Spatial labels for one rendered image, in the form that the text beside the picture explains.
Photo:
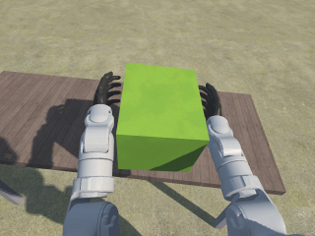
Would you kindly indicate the left robot hand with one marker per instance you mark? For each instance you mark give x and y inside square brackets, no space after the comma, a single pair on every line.
[102,94]

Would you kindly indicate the table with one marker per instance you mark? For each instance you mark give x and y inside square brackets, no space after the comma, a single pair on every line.
[42,119]

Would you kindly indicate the robot right forearm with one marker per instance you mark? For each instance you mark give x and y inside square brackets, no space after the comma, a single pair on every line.
[238,184]

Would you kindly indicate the right robot upper arm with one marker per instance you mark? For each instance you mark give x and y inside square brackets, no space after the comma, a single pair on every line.
[254,218]

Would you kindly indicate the carton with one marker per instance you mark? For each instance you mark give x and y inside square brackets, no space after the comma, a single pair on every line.
[161,124]

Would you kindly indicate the right robot hand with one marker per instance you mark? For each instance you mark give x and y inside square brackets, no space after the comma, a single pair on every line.
[212,103]

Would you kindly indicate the robot left forearm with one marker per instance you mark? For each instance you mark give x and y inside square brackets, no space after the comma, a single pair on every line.
[96,154]

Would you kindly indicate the left robot upper arm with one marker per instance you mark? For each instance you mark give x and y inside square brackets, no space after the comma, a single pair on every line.
[92,219]

